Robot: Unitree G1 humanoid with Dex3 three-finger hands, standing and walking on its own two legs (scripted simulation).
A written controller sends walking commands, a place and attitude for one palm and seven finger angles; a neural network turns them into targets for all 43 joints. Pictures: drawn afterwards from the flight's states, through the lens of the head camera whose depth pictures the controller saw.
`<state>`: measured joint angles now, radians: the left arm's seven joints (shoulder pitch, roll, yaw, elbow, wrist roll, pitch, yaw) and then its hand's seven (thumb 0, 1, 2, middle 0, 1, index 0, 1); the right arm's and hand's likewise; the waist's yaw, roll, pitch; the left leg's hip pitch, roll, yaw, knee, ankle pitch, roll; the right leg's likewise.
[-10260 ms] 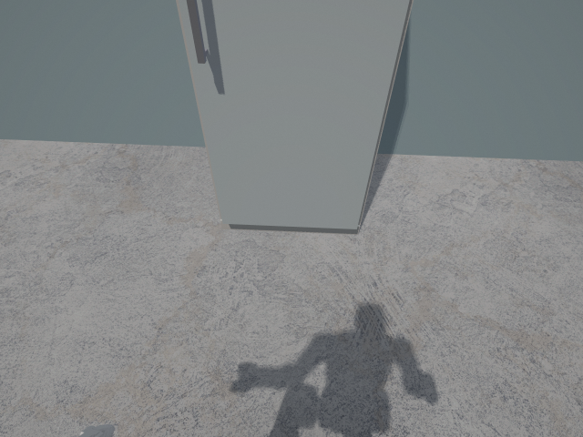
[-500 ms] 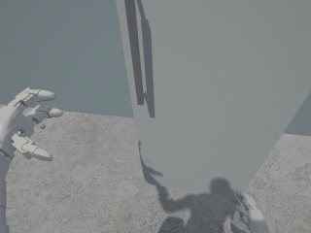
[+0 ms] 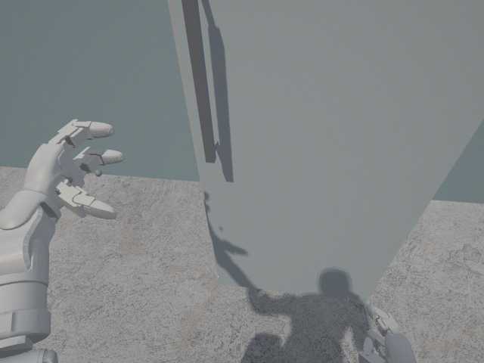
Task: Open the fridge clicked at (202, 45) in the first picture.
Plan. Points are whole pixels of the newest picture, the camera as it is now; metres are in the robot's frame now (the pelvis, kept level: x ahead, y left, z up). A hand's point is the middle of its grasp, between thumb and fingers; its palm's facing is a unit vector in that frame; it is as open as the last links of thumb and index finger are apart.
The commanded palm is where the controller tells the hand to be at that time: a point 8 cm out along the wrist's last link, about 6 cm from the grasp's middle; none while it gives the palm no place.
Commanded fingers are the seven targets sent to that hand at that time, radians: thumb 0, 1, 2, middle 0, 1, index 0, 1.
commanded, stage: move the hooked fingers beside the handle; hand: left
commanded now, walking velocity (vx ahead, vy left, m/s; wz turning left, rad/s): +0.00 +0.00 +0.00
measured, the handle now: (204, 82) +0.54 +0.11 +0.23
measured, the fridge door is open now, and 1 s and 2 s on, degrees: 0 0 0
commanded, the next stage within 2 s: feel for the door with the fingertips in 1.90 s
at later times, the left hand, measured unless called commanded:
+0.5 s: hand (131, 150) +0.39 +0.21 +0.18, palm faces -0.02 -1.00 -0.02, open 14.0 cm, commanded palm +0.38 +0.26 +0.18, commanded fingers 0.00 -0.50 0.30 -0.30 -1.20 -0.30 -1.20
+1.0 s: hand (158, 125) +0.47 +0.19 +0.18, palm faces -0.04 -1.00 +0.01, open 14.0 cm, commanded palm +0.45 +0.24 +0.18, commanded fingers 0.00 -0.50 0.30 -0.30 -1.20 -0.30 -1.20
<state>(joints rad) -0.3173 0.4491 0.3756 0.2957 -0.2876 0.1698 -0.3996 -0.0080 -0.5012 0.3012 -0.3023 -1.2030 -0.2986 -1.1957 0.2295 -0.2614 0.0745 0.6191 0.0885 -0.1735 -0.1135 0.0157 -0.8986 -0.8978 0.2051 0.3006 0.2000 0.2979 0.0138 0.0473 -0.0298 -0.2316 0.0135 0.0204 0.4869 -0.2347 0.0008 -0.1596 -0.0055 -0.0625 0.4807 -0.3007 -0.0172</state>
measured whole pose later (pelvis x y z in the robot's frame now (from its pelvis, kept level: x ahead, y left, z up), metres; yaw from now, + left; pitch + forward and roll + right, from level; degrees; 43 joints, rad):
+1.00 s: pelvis +0.00 +0.01 +0.00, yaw -2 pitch +5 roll +0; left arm -0.87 0.48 0.33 1.00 -0.17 -0.06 -0.28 -0.01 -0.50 0.30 -0.30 -1.20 -0.30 -1.20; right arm 0.36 -0.28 0.03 0.70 0.06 -0.08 -0.09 0.01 -0.90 -0.90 0.21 0.30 0.20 0.30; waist -0.09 0.02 -0.03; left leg -0.36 0.03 0.05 0.53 -0.25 0.01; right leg -0.30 0.00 -0.03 0.51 -0.30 -0.01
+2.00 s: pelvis +0.00 +0.01 -0.01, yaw -2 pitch +7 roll -1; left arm -0.92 0.47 0.34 1.06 -0.15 -0.11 -0.26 -0.01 -0.50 0.30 -0.30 -1.20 -0.30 -1.20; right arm 0.38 -0.28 0.03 0.68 0.05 -0.04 -0.07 0.01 -0.90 -0.90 0.21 0.30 0.20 0.30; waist -0.10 0.02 -0.06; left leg -0.44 0.03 0.05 0.59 -0.27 0.01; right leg -0.36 0.01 -0.03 0.56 -0.31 -0.01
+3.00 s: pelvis +0.00 +0.01 -0.01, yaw -2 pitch +9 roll -1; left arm -1.01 0.46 0.32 1.13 -0.13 -0.13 -0.21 -0.01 -0.50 0.30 -0.33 -1.23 -0.32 -1.21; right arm 0.42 -0.28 0.01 0.71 0.04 -0.05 -0.06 0.01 -0.90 -0.90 0.20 0.30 0.20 0.30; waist -0.12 0.02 -0.06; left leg -0.48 0.04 0.04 0.61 -0.28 0.01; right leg -0.41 0.01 -0.03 0.57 -0.31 -0.01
